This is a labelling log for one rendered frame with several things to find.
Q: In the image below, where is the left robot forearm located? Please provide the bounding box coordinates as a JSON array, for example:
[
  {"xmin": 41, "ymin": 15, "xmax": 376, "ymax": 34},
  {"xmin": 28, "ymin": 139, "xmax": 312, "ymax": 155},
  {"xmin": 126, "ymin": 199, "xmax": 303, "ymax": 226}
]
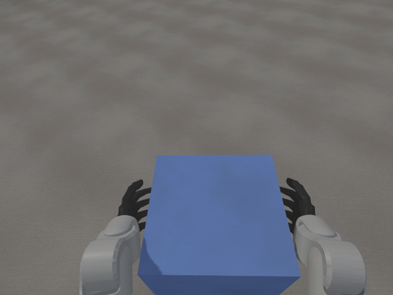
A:
[{"xmin": 79, "ymin": 215, "xmax": 141, "ymax": 295}]

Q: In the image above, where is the carton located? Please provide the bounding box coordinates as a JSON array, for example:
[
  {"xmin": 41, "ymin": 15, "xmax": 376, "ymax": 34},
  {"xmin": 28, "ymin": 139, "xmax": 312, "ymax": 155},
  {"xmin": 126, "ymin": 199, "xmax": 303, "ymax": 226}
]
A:
[{"xmin": 138, "ymin": 155, "xmax": 301, "ymax": 295}]

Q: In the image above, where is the robot left hand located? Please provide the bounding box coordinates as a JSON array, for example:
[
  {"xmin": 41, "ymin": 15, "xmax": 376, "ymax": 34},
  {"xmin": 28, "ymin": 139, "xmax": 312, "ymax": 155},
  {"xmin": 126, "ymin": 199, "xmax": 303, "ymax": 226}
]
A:
[{"xmin": 118, "ymin": 179, "xmax": 151, "ymax": 231}]

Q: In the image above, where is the right robot forearm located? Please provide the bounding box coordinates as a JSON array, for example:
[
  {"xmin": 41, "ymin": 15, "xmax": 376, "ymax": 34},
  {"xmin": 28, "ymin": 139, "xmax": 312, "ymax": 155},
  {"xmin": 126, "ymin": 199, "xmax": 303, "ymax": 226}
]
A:
[{"xmin": 293, "ymin": 214, "xmax": 367, "ymax": 295}]

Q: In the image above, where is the robot right hand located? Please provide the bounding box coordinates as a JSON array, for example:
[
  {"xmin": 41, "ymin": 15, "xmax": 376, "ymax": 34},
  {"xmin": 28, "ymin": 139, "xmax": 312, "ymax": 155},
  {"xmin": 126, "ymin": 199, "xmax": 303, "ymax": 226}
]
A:
[{"xmin": 279, "ymin": 178, "xmax": 316, "ymax": 235}]

